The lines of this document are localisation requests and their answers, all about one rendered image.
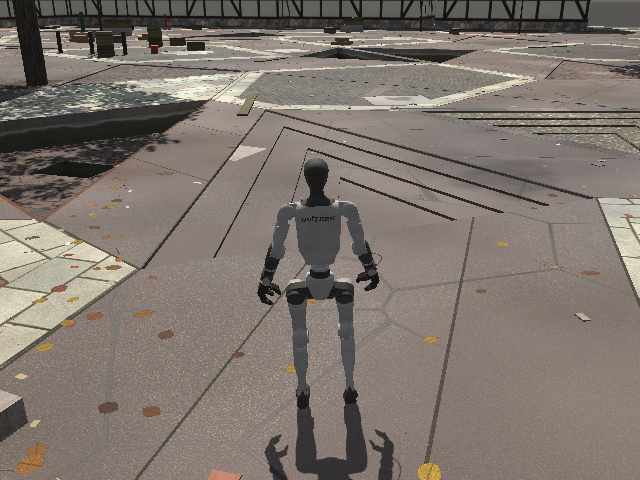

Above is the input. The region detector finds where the robot right hand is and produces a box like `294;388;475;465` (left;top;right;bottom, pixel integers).
356;272;380;291

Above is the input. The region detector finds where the left robot upper arm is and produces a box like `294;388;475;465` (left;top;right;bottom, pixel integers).
269;202;297;259

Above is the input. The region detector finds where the robot left hand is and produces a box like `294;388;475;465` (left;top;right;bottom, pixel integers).
257;282;281;305

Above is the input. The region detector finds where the robot shin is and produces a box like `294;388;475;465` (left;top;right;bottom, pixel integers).
341;322;355;391
292;331;308;395

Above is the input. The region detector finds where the right robot upper arm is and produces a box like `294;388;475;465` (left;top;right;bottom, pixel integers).
338;201;368;255

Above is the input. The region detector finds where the left robot shin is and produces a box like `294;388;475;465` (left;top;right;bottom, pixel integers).
292;331;308;395

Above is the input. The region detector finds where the right robot shin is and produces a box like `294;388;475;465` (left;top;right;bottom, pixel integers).
341;322;355;391

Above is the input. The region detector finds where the right robot forearm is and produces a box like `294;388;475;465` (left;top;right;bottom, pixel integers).
358;240;377;276

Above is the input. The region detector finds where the left robot forearm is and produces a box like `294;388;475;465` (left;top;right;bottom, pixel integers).
260;243;280;286

